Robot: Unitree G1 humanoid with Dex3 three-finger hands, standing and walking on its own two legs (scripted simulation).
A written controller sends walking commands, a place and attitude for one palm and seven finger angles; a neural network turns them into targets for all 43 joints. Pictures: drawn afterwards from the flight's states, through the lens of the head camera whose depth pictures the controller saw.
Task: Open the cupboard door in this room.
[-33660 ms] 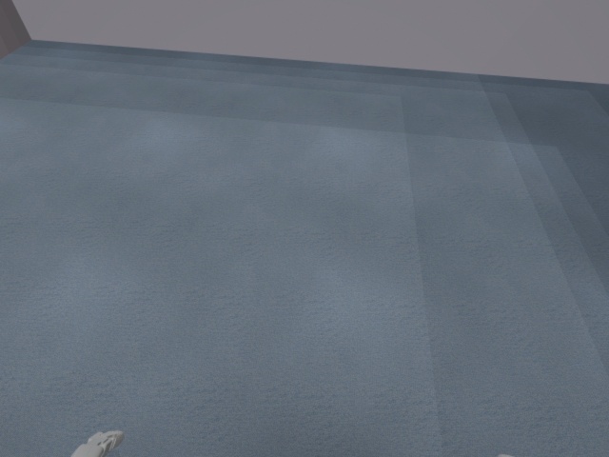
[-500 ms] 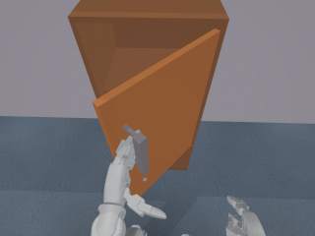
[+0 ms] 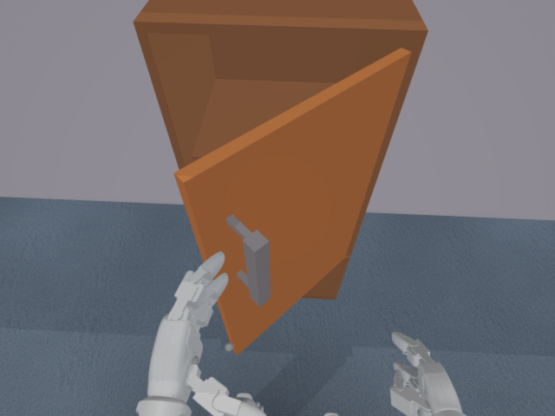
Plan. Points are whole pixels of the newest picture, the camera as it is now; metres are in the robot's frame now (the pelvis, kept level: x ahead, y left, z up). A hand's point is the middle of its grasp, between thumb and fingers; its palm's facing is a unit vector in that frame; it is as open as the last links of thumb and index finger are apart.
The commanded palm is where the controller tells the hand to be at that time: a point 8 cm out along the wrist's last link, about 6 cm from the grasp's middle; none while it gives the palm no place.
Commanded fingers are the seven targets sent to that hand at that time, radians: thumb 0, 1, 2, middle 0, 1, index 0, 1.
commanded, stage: slide the hand sideways off the handle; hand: left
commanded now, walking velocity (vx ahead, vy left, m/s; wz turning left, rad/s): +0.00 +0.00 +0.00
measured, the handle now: (248, 263) +0.31 +0.06 +0.07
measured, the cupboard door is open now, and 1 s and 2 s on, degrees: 45 45 45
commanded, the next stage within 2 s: draw the hand back to the body in 0.30 s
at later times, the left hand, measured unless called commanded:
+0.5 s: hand (191, 378) +0.17 +0.11 +0.07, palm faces +0.00 -1.00 -0.02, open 16.3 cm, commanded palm +0.14 +0.17 +0.08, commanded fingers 0.00 -0.50 0.30 -0.15 -0.30 -0.15 -0.30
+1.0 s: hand (112, 339) +0.18 +0.17 +0.15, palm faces +0.12 -0.97 -0.23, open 15.7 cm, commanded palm +0.15 +0.23 +0.16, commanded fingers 0.00 -0.12 0.47 -0.16 -0.30 -0.16 -0.30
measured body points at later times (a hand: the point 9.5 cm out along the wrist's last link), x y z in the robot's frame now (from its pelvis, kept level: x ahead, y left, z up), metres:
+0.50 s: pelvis -0.01 -0.02 -0.01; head +0.03 -0.02 +0.44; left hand +0.16 +0.16 +0.07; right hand +0.19 -0.23 -0.08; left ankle +0.03 +0.07 -0.66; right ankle -0.02 -0.09 -0.66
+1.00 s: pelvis +0.01 -0.01 +0.03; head +0.00 -0.02 +0.48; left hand +0.17 +0.22 +0.16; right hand +0.19 -0.23 -0.03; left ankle +0.03 +0.07 -0.66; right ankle -0.02 -0.09 -0.66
